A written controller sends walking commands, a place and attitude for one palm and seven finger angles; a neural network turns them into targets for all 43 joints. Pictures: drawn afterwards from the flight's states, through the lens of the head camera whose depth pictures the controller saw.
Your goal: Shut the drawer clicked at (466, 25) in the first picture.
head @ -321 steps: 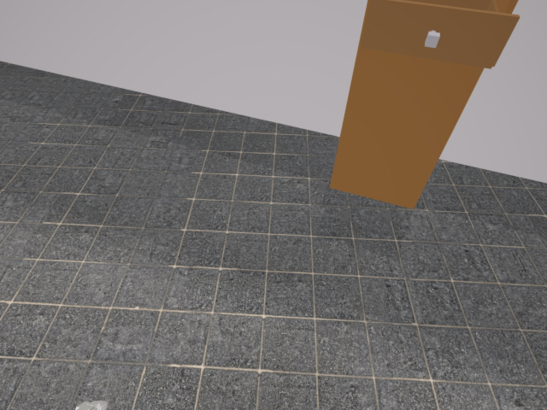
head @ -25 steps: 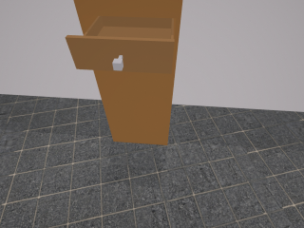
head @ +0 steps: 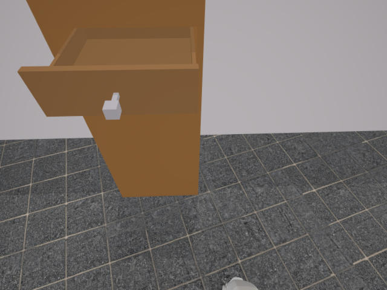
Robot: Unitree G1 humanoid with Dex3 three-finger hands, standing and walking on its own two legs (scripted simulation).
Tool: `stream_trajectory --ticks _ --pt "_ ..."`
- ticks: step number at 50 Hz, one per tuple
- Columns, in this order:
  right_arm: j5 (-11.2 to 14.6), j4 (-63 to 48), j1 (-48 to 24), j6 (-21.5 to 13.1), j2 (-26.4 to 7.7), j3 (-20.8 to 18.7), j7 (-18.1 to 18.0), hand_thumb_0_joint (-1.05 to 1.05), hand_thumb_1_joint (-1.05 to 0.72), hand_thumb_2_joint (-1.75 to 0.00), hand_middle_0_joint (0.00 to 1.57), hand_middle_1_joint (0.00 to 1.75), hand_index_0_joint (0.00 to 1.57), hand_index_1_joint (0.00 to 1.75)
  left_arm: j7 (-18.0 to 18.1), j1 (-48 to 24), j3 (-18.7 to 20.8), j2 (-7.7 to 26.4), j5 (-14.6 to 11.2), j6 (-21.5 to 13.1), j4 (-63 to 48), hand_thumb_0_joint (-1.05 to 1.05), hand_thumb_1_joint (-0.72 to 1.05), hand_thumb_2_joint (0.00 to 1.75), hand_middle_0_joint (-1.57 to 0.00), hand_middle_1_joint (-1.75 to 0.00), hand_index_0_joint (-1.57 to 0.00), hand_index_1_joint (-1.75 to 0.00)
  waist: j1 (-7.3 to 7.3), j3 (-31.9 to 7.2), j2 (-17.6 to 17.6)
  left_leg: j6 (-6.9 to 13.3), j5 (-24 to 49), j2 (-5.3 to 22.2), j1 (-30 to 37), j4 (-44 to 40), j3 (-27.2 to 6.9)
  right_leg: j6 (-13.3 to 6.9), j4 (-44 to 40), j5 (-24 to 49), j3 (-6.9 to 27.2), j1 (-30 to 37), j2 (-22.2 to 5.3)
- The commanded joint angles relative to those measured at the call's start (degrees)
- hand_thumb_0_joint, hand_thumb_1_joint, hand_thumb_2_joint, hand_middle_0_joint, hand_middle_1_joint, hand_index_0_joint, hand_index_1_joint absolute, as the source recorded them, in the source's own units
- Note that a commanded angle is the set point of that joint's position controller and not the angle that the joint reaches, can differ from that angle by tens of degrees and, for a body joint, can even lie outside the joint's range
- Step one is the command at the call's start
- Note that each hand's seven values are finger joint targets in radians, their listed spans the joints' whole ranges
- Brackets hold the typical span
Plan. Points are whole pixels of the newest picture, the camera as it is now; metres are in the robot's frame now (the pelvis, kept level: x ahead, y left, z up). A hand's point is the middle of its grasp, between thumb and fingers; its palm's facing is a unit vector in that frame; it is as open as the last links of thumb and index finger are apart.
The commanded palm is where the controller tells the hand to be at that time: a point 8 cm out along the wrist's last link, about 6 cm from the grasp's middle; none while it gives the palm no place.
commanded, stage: take the last steps up to it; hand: left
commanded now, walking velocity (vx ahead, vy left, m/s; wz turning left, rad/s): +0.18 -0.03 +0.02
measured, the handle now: (113, 104) +0.48 +0.19 +0.12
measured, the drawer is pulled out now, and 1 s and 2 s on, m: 0.20 0.20 0.20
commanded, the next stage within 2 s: come to a stop and stand still in 0.06 s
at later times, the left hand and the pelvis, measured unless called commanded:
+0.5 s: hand out of the picture +0.14 +0.18 -0.19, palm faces +0.08 -0.98 -0.19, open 7.3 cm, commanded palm none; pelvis +0.11 +0.00 +0.00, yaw +0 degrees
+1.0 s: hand out of the picture +0.13 +0.15 -0.18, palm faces -0.02 -0.97 -0.25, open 7.4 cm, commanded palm none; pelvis +0.07 -0.04 -0.02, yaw -1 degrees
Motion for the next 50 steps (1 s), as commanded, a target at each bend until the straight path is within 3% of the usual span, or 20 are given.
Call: stream_trajectory --ticks 1,2,3,4,6,10,14,18,21,23,24,29,36,37,38,40,42,44,47,50 --pt "0.77 -2.20 -0.72 -0.84 -9.61 -1.82 -0.54 0.00 -0.90 -0.90 0.20 0.30 0.20 0.30 0.29 14.82 1.26 4.99 0.56 -2.77 1.18 0.00 0.90 0.90 -0.20 -0.30 -0.20 -0.30 9.01 -2.18 1.70 5.83 28.99 9.11 -14.16 15.36 -2.56 -2.69 -9.99 4.91 -0.82 24.71 2.50" --pt "1.44 -3.02 1.95 -1.10 -6.46 -1.37 -0.03 0.00 -0.90 -0.90 0.20 0.30 0.20 0.30 1.04 21.35 2.57 10.54 0.91 -3.61 2.99 0.00 0.90 0.90 -0.20 -0.30 -0.20 -0.30 10.40 -9.54 -10.71 3.44 12.64 3.09 -25.20 32.30 0.82 -7.07 -13.30 9.79 15.62 37.32 -10.38" --pt "1.95 -4.91 1.42 -0.76 -5.51 -0.83 -0.20 0.00 -0.90 -0.90 0.20 0.30 0.20 0.30 1.33 24.46 2.79 14.49 -0.18 -3.57 3.24 0.00 0.90 0.90 -0.20 -0.30 -0.20 -0.30 9.65 -12.36 -14.70 2.62 -13.50 -1.71 -32.40 47.91 -2.91 -12.76 -20.76 17.78 30.47 39.01 -20.65" --pt "2.10 -5.55 -1.25 0.01 -5.94 -1.09 -0.32 0.00 -0.90 -0.90 0.20 0.30 0.20 0.30 1.71 20.41 2.71 13.53 -0.50 -3.37 2.26 0.00 0.90 0.90 -0.20 -0.30 -0.20 -0.30 9.13 -11.41 -13.19 3.37 -12.65 0.18 -32.77 54.44 -8.56 -14.05 -23.64 10.79 31.59 32.64 -20.80" --pt "1.11 -6.02 -5.42 0.40 -5.70 -1.37 0.08 0.00 -0.90 -0.90 0.20 0.30 0.20 0.30 2.18 9.33 1.18 8.02 -0.35 -3.03 -0.82 0.00 0.90 0.90 -0.20 -0.30 -0.20 -0.30 5.63 -1.61 -4.03 3.31 -2.61 4.43 -34.58 55.06 -10.18 -12.28 -26.49 -0.83 22.66 18.77 -16.33" --pt "0.85 -3.85 -0.73 2.36 -2.62 -0.17 0.00 0.00 -0.90 -0.90 0.20 0.30 0.20 0.30 2.70 3.17 -0.99 2.73 0.21 -3.49 -1.87 0.00 0.90 0.90 -0.20 -0.30 -0.20 -0.30 0.08 -1.02 -4.47 0.69 1.71 4.26 -23.73 38.84 -7.97 -9.11 -26.44 19.53 6.64 7.14 -10.26" --pt "1.72 -5.27 -4.89 3.30 -2.91 0.21 -0.37 0.00 -0.90 -0.90 0.20 0.30 0.20 0.30 3.12 4.77 -0.58 5.39 0.31 -2.12 -1.47 0.00 0.90 0.90 -0.20 -0.30 -0.20 -0.30 2.21 -3.71 -5.31 -0.64 2.06 1.53 -22.15 24.91 -5.97 -9.97 -20.55 34.61 5.17 14.45 -9.58" --pt "1.47 -8.43 -10.27 4.20 -6.21 -0.99 -0.47 0.00 -0.90 -0.90 0.20 0.30 0.20 0.30 3.55 5.76 0.55 7.93 0.20 -0.30 -2.03 0.00 0.90 0.90 -0.20 -0.30 -0.20 -0.30 3.16 -2.60 -7.54 -0.62 4.81 0.42 -20.40 18.49 -6.06 -10.35 -16.76 33.60 7.51 15.37 -10.70" --pt "1.16 -8.89 -9.15 3.67 -8.50 -1.55 -0.35 0.00 -0.90 -0.90 0.20 0.30 0.20 0.30 3.70 5.44 0.63 6.85 -0.08 0.80 -3.31 0.00 0.90 0.90 -0.20 -0.30 -0.20 -0.30 1.86 -3.19 -1.09 1.39 27.69 4.70 -10.50 6.97 -9.29 -5.02 -9.25 19.93 5.28 9.24 -6.04" --pt "0.87 -10.63 -10.45 3.22 -13.50 -2.07 -0.74 0.00 -0.90 -0.90 0.20 0.30 0.20 0.30 3.89 8.28 -0.32 3.59 -0.56 1.38 -4.11 0.00 0.90 0.90 -0.20 -0.30 -0.20 -0.30 2.60 -5.06 14.67 10.81 51.18 19.06 -11.20 -1.04 -22.48 0.55 6.77 -17.05 0.21 7.30 4.07" --pt "0.85 -10.91 -11.40 3.03 -14.43 -2.07 -1.44 0.00 -0.90 -0.90 0.20 0.30 0.20 0.30 4.09 7.92 -0.34 4.49 -0.40 1.88 -4.06 0.00 0.90 0.90 -0.20 -0.30 -0.20 -0.30 2.41 -6.18 15.96 13.48 51.47 20.04 -14.12 -1.39 -24.24 0.71 15.52 -23.67 5.41 7.82 4.72" --pt "1.00 -13.05 -16.95 2.82 -12.12 -1.73 -1.89 0.00 -0.90 -0.90 0.20 0.30 0.20 0.30 3.28 8.95 0.58 4.93 -0.24 1.79 -3.00 0.00 0.90 0.90 -0.20 -0.30 -0.20 -0.30 3.66 -8.48 4.98 12.62 45.75 15.02 -9.05 1.38 -15.55 1.95 26.93 -14.18 8.90 1.53 4.42" --pt "0.75 -11.41 -14.31 3.29 -12.80 -2.71 -1.13 0.00 -0.90 -0.90 0.20 0.30 0.20 0.30 2.71 6.67 -0.26 3.48 0.00 2.37 -4.47 0.00 0.90 0.90 -0.20 -0.30 -0.20 -0.30 1.30 -7.01 10.93 11.81 23.80 14.36 -9.34 -3.24 -17.15 1.94 8.86 -16.61 5.20 6.41 3.13" --pt "1.09 -12.52 -15.52 2.34 -18.48 -4.17 -0.69 0.00 -0.90 -0.90 0.20 0.30 0.20 0.30 3.80 11.46 -1.42 5.72 0.09 1.04 -2.78 0.00 0.90 0.90 -0.20 -0.30 -0.20 -0.30 3.44 -11.37 6.67 8.39 37.69 13.55 -6.67 9.59 -14.52 -0.27 0.56 -14.76 7.76 4.82 2.31" --pt "1.10 -14.78 -14.14 3.14 -13.30 -2.98 0.32 0.00 -0.90 -0.90 0.20 0.30 0.20 0.30 3.78 11.73 -1.07 5.97 0.66 0.76 -5.83 0.00 0.90 0.90 -0.20 -0.30 -0.20 -0.30 3.70 -9.29 1.74 6.56 18.91 9.07 -18.00 11.80 -11.02 -1.14 -6.76 -8.72 6.77 9.35 4.15" --pt "0.50 -18.07 -14.86 3.56 -7.61 -1.61 1.20 0.00 -0.90 -0.90 0.20 0.30 0.20 0.30 3.63 9.85 -0.36 10.61 1.13 -0.48 -7.82 0.00 0.90 0.90 -0.20 -0.30 -0.20 -0.30 2.69 -3.38 -4.07 1.83 1.30 -0.68 -25.67 19.82 -3.73 -6.75 -17.89 -9.80 20.05 6.30 -5.71" --pt "0.72 -17.93 -10.85 3.06 -6.21 -1.44 1.92 0.00 -0.90 -0.90 0.20 0.30 0.20 0.30 3.22 5.28 -1.06 11.56 1.44 -0.83 -9.01 0.00 0.90 0.90 -0.20 -0.30 -0.20 -0.30 -0.57 -7.14 -0.92 1.69 3.70 -3.20 -18.55 20.83 -2.65 -6.92 -13.69 -3.28 15.11 5.28 -4.10" --pt "0.83 -17.72 -9.15 2.97 -8.71 -1.63 1.18 0.00 -0.90 -0.90 0.20 0.30 0.20 0.30 3.32 3.55 -0.94 9.70 1.03 -0.44 -9.24 0.00 0.90 0.90 -0.20 -0.30 -0.20 -0.30 -0.14 -4.20 -14.91 2.62 5.16 -0.71 -19.07 17.46 -5.41 -4.94 -10.40 -6.48 11.54 3.30 -1.22" --pt "0.06 -16.64 -8.30 3.36 -11.61 -2.02 0.85 0.00 -0.90 -0.90 0.20 0.30 0.20 0.30 3.23 6.20 -1.10 7.27 0.48 0.97 -9.28 0.00 0.90 0.90 -0.20 -0.30 -0.20 -0.30 0.78 5.08 5.21 4.48 -7.83 4.18 -25.77 6.40 -14.04 -2.63 -6.70 -22.96 7.36 -1.83 3.96" --pt "-0.07 -16.68 -9.96 3.54 -12.35 -1.81 0.72 0.00 -0.90 -0.90 0.20 0.30 0.20 0.30 3.02 11.80 -1.14 6.14 0.43 0.55 -7.54 0.00 0.90 0.90 -0.20 -0.30 -0.20 -0.30 3.86 4.83 2.86 4.94 -14.85 4.32 -33.59 1.64 -16.04 -2.69 -7.38 -20.67 6.60 6.51 5.19"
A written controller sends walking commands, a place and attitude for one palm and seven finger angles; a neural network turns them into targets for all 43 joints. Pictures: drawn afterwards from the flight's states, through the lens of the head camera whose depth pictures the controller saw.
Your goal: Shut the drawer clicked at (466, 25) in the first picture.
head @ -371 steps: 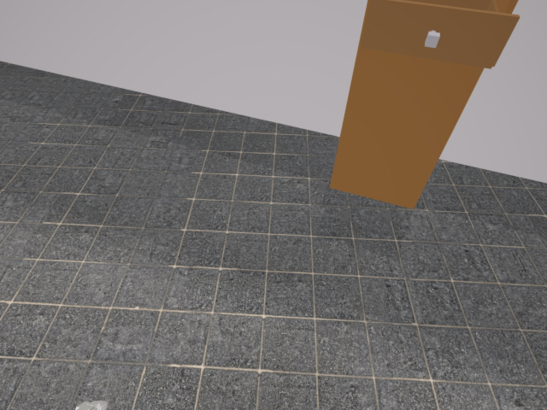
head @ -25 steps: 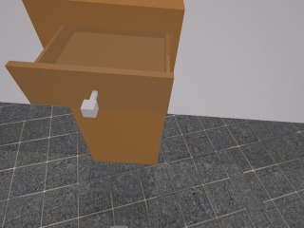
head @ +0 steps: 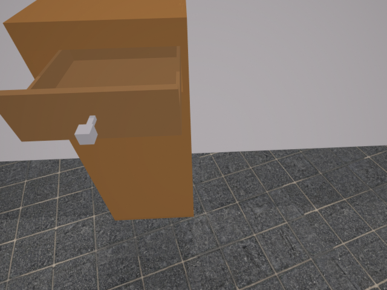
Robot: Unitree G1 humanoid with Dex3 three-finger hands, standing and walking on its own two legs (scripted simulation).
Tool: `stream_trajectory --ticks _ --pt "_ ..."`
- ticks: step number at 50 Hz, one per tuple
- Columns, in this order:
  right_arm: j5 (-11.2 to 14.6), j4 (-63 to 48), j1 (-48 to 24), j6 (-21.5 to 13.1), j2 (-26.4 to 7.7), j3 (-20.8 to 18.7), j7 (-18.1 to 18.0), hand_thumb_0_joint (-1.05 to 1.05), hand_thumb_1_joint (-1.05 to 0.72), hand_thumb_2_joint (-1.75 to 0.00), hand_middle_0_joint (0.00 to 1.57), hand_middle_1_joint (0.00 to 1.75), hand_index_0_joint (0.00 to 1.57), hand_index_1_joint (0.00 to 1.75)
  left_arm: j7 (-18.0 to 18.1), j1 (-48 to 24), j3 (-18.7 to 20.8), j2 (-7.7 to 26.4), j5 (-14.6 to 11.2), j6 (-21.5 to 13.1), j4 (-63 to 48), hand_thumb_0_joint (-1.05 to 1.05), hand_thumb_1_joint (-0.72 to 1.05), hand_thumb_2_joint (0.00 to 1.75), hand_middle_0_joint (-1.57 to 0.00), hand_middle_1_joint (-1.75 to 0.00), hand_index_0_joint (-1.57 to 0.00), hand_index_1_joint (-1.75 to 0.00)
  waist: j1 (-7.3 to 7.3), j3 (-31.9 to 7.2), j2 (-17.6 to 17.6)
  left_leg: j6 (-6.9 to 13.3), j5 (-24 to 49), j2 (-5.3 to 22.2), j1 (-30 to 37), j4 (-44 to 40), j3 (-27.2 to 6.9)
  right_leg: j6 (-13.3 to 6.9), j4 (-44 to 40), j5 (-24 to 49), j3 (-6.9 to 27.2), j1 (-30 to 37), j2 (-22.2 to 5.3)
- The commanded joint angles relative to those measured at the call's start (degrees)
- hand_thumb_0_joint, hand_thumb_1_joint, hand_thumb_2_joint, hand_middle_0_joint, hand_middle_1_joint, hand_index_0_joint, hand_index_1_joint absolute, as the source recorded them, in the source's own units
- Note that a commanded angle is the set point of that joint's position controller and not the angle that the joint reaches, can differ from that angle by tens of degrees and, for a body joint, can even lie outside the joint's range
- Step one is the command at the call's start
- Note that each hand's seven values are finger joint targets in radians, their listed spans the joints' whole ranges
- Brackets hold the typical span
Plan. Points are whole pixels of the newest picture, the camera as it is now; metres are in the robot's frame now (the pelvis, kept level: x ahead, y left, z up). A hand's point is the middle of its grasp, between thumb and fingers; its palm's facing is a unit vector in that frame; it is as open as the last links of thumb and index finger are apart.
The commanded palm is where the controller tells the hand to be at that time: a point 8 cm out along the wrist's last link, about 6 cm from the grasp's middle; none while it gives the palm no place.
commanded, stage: come to a stop and stand still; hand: left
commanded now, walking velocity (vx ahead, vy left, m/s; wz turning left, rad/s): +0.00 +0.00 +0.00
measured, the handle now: (88, 128) +0.41 +0.23 +0.15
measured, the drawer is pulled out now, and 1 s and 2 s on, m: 0.20 0.20 0.20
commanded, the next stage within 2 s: look again from close up in 0.86 s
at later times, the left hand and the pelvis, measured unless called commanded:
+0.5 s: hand out of the picture +0.02 +0.15 -0.15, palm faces +0.01 -0.98 -0.18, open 7.4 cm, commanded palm none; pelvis +0.02 -0.02 +0.02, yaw -1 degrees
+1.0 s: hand out of the picture +0.06 +0.17 -0.15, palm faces +0.01 -0.98 -0.22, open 7.4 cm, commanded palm none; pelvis +0.05 -0.02 +0.02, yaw -1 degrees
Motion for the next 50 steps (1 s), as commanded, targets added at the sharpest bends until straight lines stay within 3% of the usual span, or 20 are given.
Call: stream_trajectory --ticks 1,3,4,6,8,10,12,21,33,50 --pt "0.00 -4.53 -2.23 -1.23 -5.65 -0.60 -0.61 0.00 -0.90 -0.90 0.20 0.30 0.20 0.30 0.44 6.02 1.71 6.82 0.13 -1.78 -2.51 0.00 0.90 0.90 -0.20 -0.30 -0.20 -0.30 3.59 7.10 -1.78 3.14 -19.96 1.97 -4.60 -15.42 -7.19 -4.45 -15.08 -9.95 2.46 -5.58 0.77" --pt "0.27 -3.81 -0.41 -1.26 -2.96 0.03 -0.48 0.00 -0.90 -0.90 0.20 0.30 0.20 0.30 0.36 3.70 1.87 8.37 -0.02 -2.15 -2.78 0.00 0.90 0.90 -0.20 -0.30 -0.20 -0.30 2.00 6.31 -7.86 1.63 -9.90 -1.04 1.56 -6.89 -1.70 -6.29 -22.54 -14.17 8.99 -11.11 -4.14" --pt "0.39 -2.87 1.08 -1.36 -2.02 0.41 -0.59 0.00 -0.90 -0.90 0.20 0.30 0.20 0.30 0.41 1.86 1.76 8.56 -0.08 -2.39 -3.17 0.00 0.90 0.90 -0.20 -0.30 -0.20 -0.30 0.76 5.64 -7.91 1.42 -6.43 -0.96 5.85 -5.67 -1.29 -6.44 -24.00 -13.06 9.33 -13.54 -5.01" --pt "0.42 -1.29 3.83 -1.86 -1.98 0.81 -0.68 0.00 -0.90 -0.90 0.20 0.30 0.20 0.30 0.34 0.07 1.71 8.33 -0.26 -2.58 -3.25 0.00 0.90 0.90 -0.20 -0.30 -0.20 -0.30 -0.08 4.61 -5.33 1.41 -4.52 -0.48 8.22 -7.53 -2.47 -5.70 -22.01 -9.28 6.89 -13.20 -3.53" --pt "0.43 -0.49 3.62 -2.35 -2.87 0.90 -0.91 0.00 -0.90 -0.90 0.20 0.30 0.20 0.30 0.26 1.58 1.49 7.21 -0.44 -2.70 -2.27 0.00 0.90 0.90 -0.20 -0.30 -0.20 -0.30 0.94 4.54 -1.86 1.74 -5.43 0.85 7.04 -11.53 -4.72 -5.02 -19.75 -5.89 5.15 -10.04 -1.54" --pt "0.54 -0.03 2.93 -2.61 -3.39 0.99 -1.06 0.00 -0.90 -0.90 0.20 0.30 0.20 0.30 0.24 3.14 1.46 6.55 -0.39 -2.79 -1.17 0.00 0.90 0.90 -0.20 -0.30 -0.20 -0.30 1.90 4.79 -2.51 1.87 -5.88 1.35 4.44 -13.33 -5.91 -4.71 -19.80 -4.12 4.91 -6.20 -0.90" --pt "0.69 0.91 2.14 -2.75 -2.87 1.24 -1.13 0.00 -0.90 -0.90 0.20 0.30 0.20 0.30 0.20 4.16 1.23 6.22 -0.50 -2.98 0.24 0.00 0.90 0.90 -0.20 -0.30 -0.20 -0.30 2.24 5.25 -2.23 1.48 -3.57 1.16 5.80 -12.85 -4.87 -4.81 -20.97 -2.37 5.34 -6.06 -1.68" --pt "1.22 4.39 0.83 -3.58 -2.86 1.56 -1.63 0.00 -0.90 -0.90 0.20 0.30 0.20 0.30 0.36 5.84 0.78 5.20 -0.42 -3.74 4.15 0.00 0.90 0.90 -0.20 -0.30 -0.20 -0.30 2.35 2.70 -2.31 1.45 8.11 2.41 11.49 -12.83 -3.93 -3.75 -20.50 12.44 4.16 -1.09 -1.54" --pt "1.36 5.48 -3.58 -3.78 -4.01 1.45 -1.92 0.00 -0.90 -0.90 0.20 0.30 0.20 0.30 0.34 6.86 0.71 5.35 -0.18 -3.74 6.55 0.00 0.90 0.90 -0.20 -0.30 -0.20 -0.30 2.76 1.98 -1.02 1.84 11.94 3.01 14.92 -13.75 -3.65 -2.82 -20.49 18.19 3.30 0.95 -1.89" --pt "1.31 6.45 -5.40 -3.73 -5.15 1.54 -1.93 0.00 -0.90 -0.90 0.20 0.30 0.20 0.30 0.49 5.66 0.77 6.61 -0.20 -3.57 6.46 0.00 0.90 0.90 -0.20 -0.30 -0.20 -0.30 3.20 1.13 -1.99 1.97 16.04 3.17 16.31 -14.27 -3.80 -2.36 -20.69 21.36 2.26 3.42 -2.31"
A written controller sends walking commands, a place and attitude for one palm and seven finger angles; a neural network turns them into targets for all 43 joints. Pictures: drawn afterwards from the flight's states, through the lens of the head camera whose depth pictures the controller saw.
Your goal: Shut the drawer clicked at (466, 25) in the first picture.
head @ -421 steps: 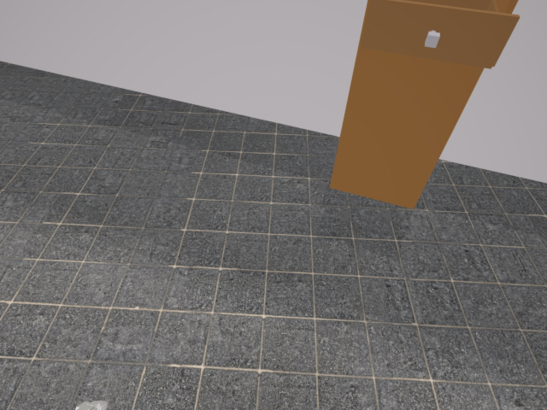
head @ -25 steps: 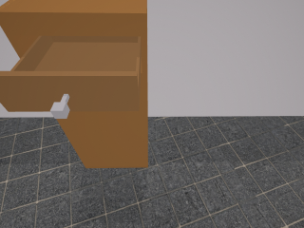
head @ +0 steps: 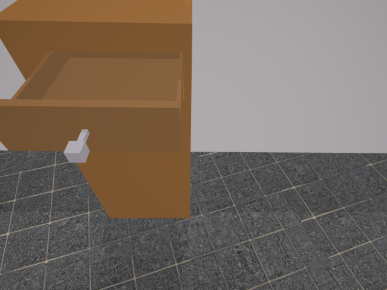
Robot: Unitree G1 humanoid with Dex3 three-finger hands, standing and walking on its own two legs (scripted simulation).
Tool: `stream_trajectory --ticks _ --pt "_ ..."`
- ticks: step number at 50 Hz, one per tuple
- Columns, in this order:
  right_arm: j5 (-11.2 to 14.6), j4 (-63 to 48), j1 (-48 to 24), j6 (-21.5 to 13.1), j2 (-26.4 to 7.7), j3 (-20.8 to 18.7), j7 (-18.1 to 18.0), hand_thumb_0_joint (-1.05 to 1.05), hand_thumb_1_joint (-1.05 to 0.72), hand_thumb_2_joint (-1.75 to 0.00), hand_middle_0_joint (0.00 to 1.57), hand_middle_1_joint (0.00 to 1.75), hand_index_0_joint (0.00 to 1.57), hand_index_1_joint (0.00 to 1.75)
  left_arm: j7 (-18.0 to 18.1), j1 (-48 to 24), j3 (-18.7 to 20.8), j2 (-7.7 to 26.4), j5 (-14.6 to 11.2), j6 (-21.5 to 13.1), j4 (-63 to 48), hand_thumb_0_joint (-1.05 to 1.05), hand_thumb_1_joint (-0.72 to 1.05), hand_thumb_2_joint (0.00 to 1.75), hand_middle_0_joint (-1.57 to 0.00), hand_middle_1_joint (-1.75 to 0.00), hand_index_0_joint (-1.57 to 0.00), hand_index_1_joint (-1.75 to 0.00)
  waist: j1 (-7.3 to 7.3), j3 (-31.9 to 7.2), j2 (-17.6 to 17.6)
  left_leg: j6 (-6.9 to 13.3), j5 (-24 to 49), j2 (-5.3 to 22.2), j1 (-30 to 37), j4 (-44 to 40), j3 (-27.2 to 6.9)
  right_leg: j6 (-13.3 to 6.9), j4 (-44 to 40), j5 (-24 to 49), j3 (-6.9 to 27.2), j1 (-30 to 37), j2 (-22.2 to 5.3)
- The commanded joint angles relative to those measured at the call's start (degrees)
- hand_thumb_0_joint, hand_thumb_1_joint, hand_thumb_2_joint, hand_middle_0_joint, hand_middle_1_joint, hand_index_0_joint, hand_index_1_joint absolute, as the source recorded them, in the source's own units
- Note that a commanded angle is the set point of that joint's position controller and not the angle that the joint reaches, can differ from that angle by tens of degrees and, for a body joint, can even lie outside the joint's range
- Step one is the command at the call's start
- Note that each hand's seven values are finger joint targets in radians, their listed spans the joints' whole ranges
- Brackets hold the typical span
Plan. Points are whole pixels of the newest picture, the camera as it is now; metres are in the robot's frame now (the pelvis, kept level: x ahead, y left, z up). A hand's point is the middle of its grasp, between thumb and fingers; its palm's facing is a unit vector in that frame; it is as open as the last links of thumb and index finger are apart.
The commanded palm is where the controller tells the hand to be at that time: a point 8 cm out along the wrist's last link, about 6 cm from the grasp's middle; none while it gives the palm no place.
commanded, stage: look again from close up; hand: left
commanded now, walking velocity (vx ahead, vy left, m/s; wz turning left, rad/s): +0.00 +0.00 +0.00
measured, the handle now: (80, 145) +0.35 +0.26 +0.12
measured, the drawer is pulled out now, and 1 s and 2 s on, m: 0.20 0.20 0.20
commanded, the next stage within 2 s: come to a stop and stand still in 0.42 s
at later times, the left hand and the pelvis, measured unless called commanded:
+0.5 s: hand out of the picture +0.00 +0.17 -0.17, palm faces +0.03 -0.98 -0.21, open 7.4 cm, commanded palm none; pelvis +0.00 -0.01 +0.00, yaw +0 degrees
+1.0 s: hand out of the picture -0.03 +0.21 -0.19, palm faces +0.04 -0.98 -0.19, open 7.3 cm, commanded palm none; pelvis -0.04 +0.03 -0.01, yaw +1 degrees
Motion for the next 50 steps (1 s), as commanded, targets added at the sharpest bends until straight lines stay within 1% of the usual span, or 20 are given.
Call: stream_trajectory --ticks 1,5,13,22,27,28,29,30,31,32,33,35,36,38,39,41,43,45,46,50 --pt "0.24 -1.86 1.88 -0.92 -7.02 -1.28 -0.73 0.00 -0.90 -0.90 0.20 0.30 0.20 0.30 0.52 4.42 1.04 6.29 0.19 -0.79 -1.56 0.00 0.90 0.90 -0.20 -0.30 -0.20 -0.30 -0.14 -0.06 0.39 3.62 14.28 3.35 7.20 -2.67 -2.47 -1.88 -5.73 17.13 1.81 -6.51 -3.65" --pt "0.21 -1.41 2.40 -1.00 -7.19 -1.29 -0.81 0.00 -0.90 -0.90 0.20 0.30 0.20 0.30 0.60 4.12 1.13 6.48 0.17 -0.84 -1.63 0.00 0.90 0.90 -0.20 -0.30 -0.20 -0.30 -0.23 -0.78 -0.02 3.55 16.63 3.32 7.64 -2.21 -2.29 -1.92 -5.44 19.57 1.48 -5.50 -3.75" --pt "0.20 -0.56 2.71 -0.85 -6.59 -1.07 -0.81 0.00 -0.90 -0.90 0.20 0.30 0.20 0.30 0.58 3.88 1.13 6.16 0.07 -0.67 -1.33 0.00 0.90 0.90 -0.20 -0.30 -0.20 -0.30 -0.11 1.11 0.64 3.35 12.59 3.19 6.93 -3.82 -2.42 -2.06 -6.73 15.24 1.65 -6.25 -3.73" --pt "0.23 -0.29 3.39 -0.84 -6.14 -1.10 -0.91 0.00 -0.90 -0.90 0.20 0.30 0.20 0.30 0.67 4.49 1.16 5.85 0.05 -0.86 -0.99 0.00 0.90 0.90 -0.20 -0.30 -0.20 -0.30 -0.26 0.11 0.04 3.06 13.95 3.18 7.87 -3.39 -1.93 -2.16 -6.97 18.59 1.88 -5.45 -3.87" --pt "0.26 -0.16 3.26 -0.72 -5.81 -1.07 -0.94 0.00 -0.90 -0.90 0.20 0.30 0.20 0.30 0.70 5.16 1.08 5.40 0.02 -0.86 -0.74 0.00 0.90 0.90 -0.20 -0.30 -0.20 -0.30 -0.15 1.38 -0.11 2.88 12.84 3.10 7.58 -3.52 -1.68 -2.19 -7.55 18.48 2.07 -6.08 -3.87" --pt "0.61 -4.95 -1.36 -0.94 -6.61 -1.17 -0.40 0.00 -0.90 -0.90 0.20 0.30 0.20 0.30 2.98 8.71 0.81 5.05 0.87 -2.22 0.08 0.00 0.90 0.90 -0.20 -0.30 -0.20 -0.30 1.03 5.60 -0.91 1.55 11.88 2.79 2.07 9.49 0.40 0.33 -10.77 40.45 8.48 -9.69 -7.09" --pt "0.22 -8.06 0.05 -0.47 -4.91 -0.75 0.07 0.00 -0.90 -0.90 0.20 0.30 0.20 0.30 2.98 6.06 1.02 7.52 0.93 -2.54 -2.43 0.00 0.90 0.90 -0.20 -0.30 -0.20 -0.30 -1.92 4.95 -0.53 1.46 4.11 0.63 -1.55 7.75 1.19 -0.69 -6.54 53.14 7.03 -4.99 -8.86" --pt "-0.17 -7.24 5.39 -0.78 -3.31 -0.85 -0.27 0.00 -0.90 -0.90 0.20 0.30 0.20 0.30 2.87 5.89 1.00 7.05 0.64 -2.77 -3.75 0.00 0.90 0.90 -0.20 -0.30 -0.20 -0.30 -2.96 -2.59 -5.49 3.31 3.14 0.07 0.21 4.49 1.77 -2.00 -0.16 61.16 4.38 1.11 -7.69" --pt "-0.21 -7.10 7.30 -0.94 -4.29 -1.16 -0.56 0.00 -0.90 -0.90 0.20 0.30 0.20 0.30 2.84 5.87 0.66 6.29 -0.03 -2.84 -4.36 0.00 0.90 0.90 -0.20 -0.30 -0.20 -0.30 -2.67 -7.41 -8.84 4.13 8.47 0.25 2.78 5.47 1.22 -2.16 3.09 61.97 2.20 3.56 -6.29" --pt "0.10 -7.37 7.46 -0.96 -5.02 -1.50 -0.70 0.00 -0.90 -0.90 0.20 0.30 0.20 0.30 2.76 6.55 0.86 6.05 -0.16 -2.69 -5.08 0.00 0.90 0.90 -0.20 -0.30 -0.20 -0.30 -2.14 -8.90 -9.09 4.48 12.98 0.74 3.55 6.12 0.84 -2.18 3.49 59.22 1.96 3.70 -5.73" --pt "0.29 -7.83 6.64 -0.80 -5.25 -1.55 -0.75 0.00 -0.90 -0.90 0.20 0.30 0.20 0.30 2.63 6.96 0.94 5.98 -0.18 -2.31 -5.55 0.00 0.90 0.90 -0.20 -0.30 -0.20 -0.30 -1.52 -6.89 -7.19 4.34 14.47 1.01 3.19 6.36 0.71 -2.33 2.59 54.15 2.15 1.78 -5.51" --pt "0.16 -8.04 5.95 -0.52 -5.52 -1.62 -0.68 0.00 -0.90 -0.90 0.20 0.30 0.20 0.30 2.47 7.06 1.05 5.77 0.15 -1.13 -6.45 0.00 0.90 0.90 -0.20 -0.30 -0.20 -0.30 -1.02 -2.61 0.48 4.34 19.11 2.24 3.69 5.79 -0.25 -2.47 1.81 37.47 1.22 -3.04 -4.09" --pt "0.27 -8.36 5.16 -0.25 -5.71 -1.65 -0.67 0.00 -0.90 -0.90 0.20 0.30 0.20 0.30 2.34 7.00 1.05 5.69 0.20 -0.70 -6.75 0.00 0.90 0.90 -0.20 -0.30 -0.20 -0.30 -0.81 -0.96 1.84 4.31 18.32 2.87 3.35 4.97 -1.19 -2.58 0.44 28.05 1.35 -5.27 -3.36" --pt "0.17 -8.99 4.12 0.12 -6.40 -1.86 -0.54 0.00 -0.90 -0.90 0.20 0.30 0.20 0.30 2.03 6.16 0.87 5.40 0.28 -0.07 -7.41 0.00 0.90 0.90 -0.20 -0.30 -0.20 -0.30 -0.90 2.50 1.33 4.46 11.25 3.05 1.05 2.53 -3.02 -2.74 -1.62 13.62 1.68 -8.51 -2.14" --pt "0.00 -8.83 4.16 0.04 -6.77 -1.85 -0.44 0.00 -0.90 -0.90 0.20 0.30 0.20 0.30 1.95 6.05 0.72 5.11 0.45 0.16 -7.64 0.00 0.90 0.90 -0.20 -0.30 -0.20 -0.30 -0.59 3.34 1.86 4.94 10.21 3.51 0.31 1.37 -4.22 -2.68 -1.93 9.91 1.33 -8.58 -1.45" --pt "-0.05 -9.43 3.29 0.23 -7.41 -2.11 -0.31 0.00 -0.90 -0.90 0.20 0.30 0.20 0.30 1.67 5.97 0.71 5.32 0.40 0.44 -8.06 0.00 0.90 0.90 -0.20 -0.30 -0.20 -0.30 -0.57 5.02 2.62 4.96 0.20 3.15 -2.05 -1.02 -5.28 -2.74 -3.11 2.20 1.61 -10.34 -1.11" --pt "-0.15 -9.93 2.95 0.49 -7.33 -2.25 -0.12 0.00 -0.90 -0.90 0.20 0.30 0.20 0.30 1.37 5.74 0.76 5.83 0.38 0.59 -8.49 0.00 0.90 0.90 -0.20 -0.30 -0.20 -0.30 -0.58 6.10 3.36 4.64 -8.82 2.54 -3.90 -3.76 -6.16 -2.90 -3.89 -2.70 1.99 -11.77 -1.14" --pt "-0.28 -9.86 3.89 0.33 -7.93 -2.47 -0.05 0.00 -0.90 -0.90 0.20 0.30 0.20 0.30 1.24 6.20 0.82 5.85 0.48 0.61 -8.73 0.00 0.90 0.90 -0.20 -0.30 -0.20 -0.30 -0.50 3.62 5.13 5.11 -10.99 3.54 -3.41 -5.61 -7.74 -2.66 -2.53 -2.04 0.56 -10.57 -0.61" --pt "-0.27 -9.91 3.79 0.27 -8.11 -2.53 -0.04 0.00 -0.90 -0.90 0.20 0.30 0.20 0.30 1.13 6.48 0.91 5.89 0.45 0.54 -8.69 0.00 0.90 0.90 -0.20 -0.30 -0.20 -0.30 -0.35 2.84 4.89 5.29 -12.06 3.77 -3.71 -6.51 -8.51 -2.57 -2.21 -1.59 0.19 -9.85 -0.45" --pt "-0.17 -9.60 3.39 -0.02 -8.68 -2.58 -0.02 0.00 -0.90 -0.90 0.20 0.30 0.20 0.30 0.76 7.34 0.88 6.25 0.44 0.26 -8.12 0.00 0.90 0.90 -0.20 -0.30 -0.20 -0.30 0.09 1.22 5.51 5.39 -12.98 4.02 -3.29 -8.24 -8.86 -2.49 -2.69 0.14 0.00 -8.58 -0.87"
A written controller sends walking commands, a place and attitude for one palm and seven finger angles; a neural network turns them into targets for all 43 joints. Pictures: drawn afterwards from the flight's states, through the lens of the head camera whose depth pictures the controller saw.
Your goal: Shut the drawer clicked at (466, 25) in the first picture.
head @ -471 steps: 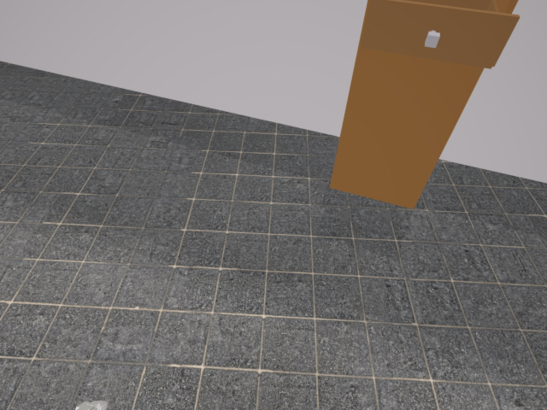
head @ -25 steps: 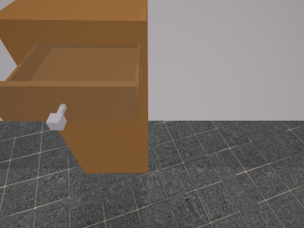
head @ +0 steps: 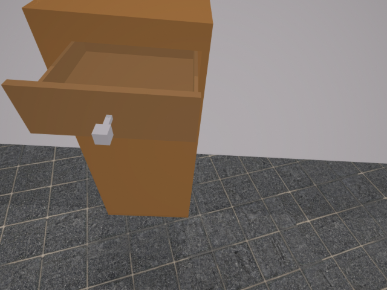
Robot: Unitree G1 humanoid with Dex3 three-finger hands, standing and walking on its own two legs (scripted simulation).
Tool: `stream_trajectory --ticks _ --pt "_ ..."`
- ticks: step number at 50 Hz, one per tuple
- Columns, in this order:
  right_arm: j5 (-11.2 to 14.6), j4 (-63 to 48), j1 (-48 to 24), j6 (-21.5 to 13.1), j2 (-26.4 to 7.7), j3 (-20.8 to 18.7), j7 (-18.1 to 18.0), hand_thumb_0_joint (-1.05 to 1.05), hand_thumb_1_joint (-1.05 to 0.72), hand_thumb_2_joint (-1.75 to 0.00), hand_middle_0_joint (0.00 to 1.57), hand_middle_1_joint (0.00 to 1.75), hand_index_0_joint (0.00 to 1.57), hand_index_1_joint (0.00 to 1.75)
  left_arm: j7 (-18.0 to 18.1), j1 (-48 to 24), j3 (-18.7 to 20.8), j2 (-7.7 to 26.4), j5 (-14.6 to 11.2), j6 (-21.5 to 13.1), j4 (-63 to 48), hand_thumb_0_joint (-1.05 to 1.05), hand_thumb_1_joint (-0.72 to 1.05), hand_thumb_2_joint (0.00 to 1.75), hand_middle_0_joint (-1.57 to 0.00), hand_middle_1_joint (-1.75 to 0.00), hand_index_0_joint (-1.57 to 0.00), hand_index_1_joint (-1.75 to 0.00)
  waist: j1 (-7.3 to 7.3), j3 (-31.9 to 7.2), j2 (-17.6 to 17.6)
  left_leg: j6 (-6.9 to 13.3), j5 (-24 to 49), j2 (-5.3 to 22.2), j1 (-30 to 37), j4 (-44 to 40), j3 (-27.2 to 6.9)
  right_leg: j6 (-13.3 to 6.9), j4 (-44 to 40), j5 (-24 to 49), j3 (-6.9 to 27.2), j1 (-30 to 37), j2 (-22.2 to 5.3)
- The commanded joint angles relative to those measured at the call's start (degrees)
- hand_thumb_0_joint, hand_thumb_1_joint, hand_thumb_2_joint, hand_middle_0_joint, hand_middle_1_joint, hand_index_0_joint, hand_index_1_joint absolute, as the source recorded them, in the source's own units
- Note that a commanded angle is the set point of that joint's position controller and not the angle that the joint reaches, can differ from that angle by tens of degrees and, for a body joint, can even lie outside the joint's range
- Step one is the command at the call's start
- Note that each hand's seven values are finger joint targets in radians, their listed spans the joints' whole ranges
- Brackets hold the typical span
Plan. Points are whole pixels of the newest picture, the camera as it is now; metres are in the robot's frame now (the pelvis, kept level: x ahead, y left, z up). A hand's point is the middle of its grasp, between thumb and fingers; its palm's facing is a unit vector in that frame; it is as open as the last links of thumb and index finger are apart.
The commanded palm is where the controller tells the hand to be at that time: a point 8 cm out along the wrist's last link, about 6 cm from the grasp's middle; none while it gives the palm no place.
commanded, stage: come to a stop and stand still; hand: left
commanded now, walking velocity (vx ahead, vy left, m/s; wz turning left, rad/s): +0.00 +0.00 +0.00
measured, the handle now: (105, 128) +0.39 +0.22 +0.13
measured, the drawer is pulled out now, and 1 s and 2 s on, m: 0.20 0.20 0.20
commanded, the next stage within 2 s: look again from close up in 0.44 s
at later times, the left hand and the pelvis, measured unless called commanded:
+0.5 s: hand out of the picture -0.05 +0.17 -0.17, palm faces +0.03 -0.99 -0.16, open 7.4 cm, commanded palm none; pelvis -0.01 +0.00 +0.01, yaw +0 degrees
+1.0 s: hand out of the picture -0.02 +0.16 -0.17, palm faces +0.03 -0.99 -0.16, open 7.3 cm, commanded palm none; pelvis +0.00 -0.01 +0.01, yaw +0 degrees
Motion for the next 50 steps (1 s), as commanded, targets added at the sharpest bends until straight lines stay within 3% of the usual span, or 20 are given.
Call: stream_trajectory --ticks 1,9,12,23,44,50 --pt "0.26 -3.07 0.09 -1.44 -9.55 -2.02 -0.76 0.00 -0.90 -0.90 0.20 0.30 0.20 0.30 0.03 5.31 0.99 5.21 0.21 -1.13 -1.55 0.00 0.90 0.90 -0.20 -0.30 -0.20 -0.30 0.68 1.93 5.68 3.02 -12.95 4.53 1.83 -13.80 -8.14 -3.76 -6.42 -0.34 1.08 -5.05 -0.47" --pt "0.51 -0.86 1.04 -1.19 -8.83 -1.80 -0.59 0.00 -0.90 -0.90 0.20 0.30 0.20 0.30 -0.21 6.08 0.67 5.52 0.19 -1.39 0.29 0.00 0.90 0.90 -0.20 -0.30 -0.20 -0.30 0.10 3.74 2.48 2.04 -12.14 3.41 3.49 -13.65 -6.47 -3.64 -10.35 -3.30 2.88 -8.23 -1.72" --pt "0.58 0.09 1.11 -1.39 -9.05 -1.67 -0.61 0.00 -0.90 -0.90 0.20 0.30 0.20 0.30 -0.24 6.80 0.58 5.41 0.10 -1.61 1.17 0.00 0.90 0.90 -0.20 -0.30 -0.20 -0.30 0.25 2.83 2.50 1.99 -10.41 3.44 4.11 -13.46 -6.27 -3.59 -10.44 -1.44 3.03 -7.54 -2.06" --pt "0.74 2.83 1.77 -1.22 -7.49 -1.17 -0.69 0.00 -0.90 -0.90 0.20 0.30 0.20 0.30 -0.08 8.03 0.14 3.67 0.02 -1.67 3.64 0.00 0.90 0.90 -0.20 -0.30 -0.20 -0.30 0.11 4.96 3.09 1.42 -9.36 3.16 4.38 -13.92 -5.40 -3.32 -11.77 -1.87 3.20 -8.75 -2.21" --pt "0.86 4.30 2.69 -1.80 -5.78 -0.85 -1.09 0.00 -0.90 -0.90 0.20 0.30 0.20 0.30 0.11 7.39 0.48 2.19 -0.02 -2.04 3.95 0.00 0.90 0.90 -0.20 -0.30 -0.20 -0.30 0.26 2.45 1.50 1.51 2.80 3.34 7.26 -10.61 -3.36 -3.14 -11.04 6.89 2.67 -5.61 -2.57" --pt "0.80 4.33 2.12 -1.79 -5.95 -0.78 -1.13 0.00 -0.90 -0.90 0.20 0.30 0.20 0.30 0.06 6.95 0.55 2.10 -0.03 -1.90 3.95 0.00 0.90 0.90 -0.20 -0.30 -0.20 -0.30 0.28 3.04 2.49 1.52 2.47 3.47 7.28 -11.23 -3.55 -3.02 -11.23 6.64 2.30 -5.57 -2.65"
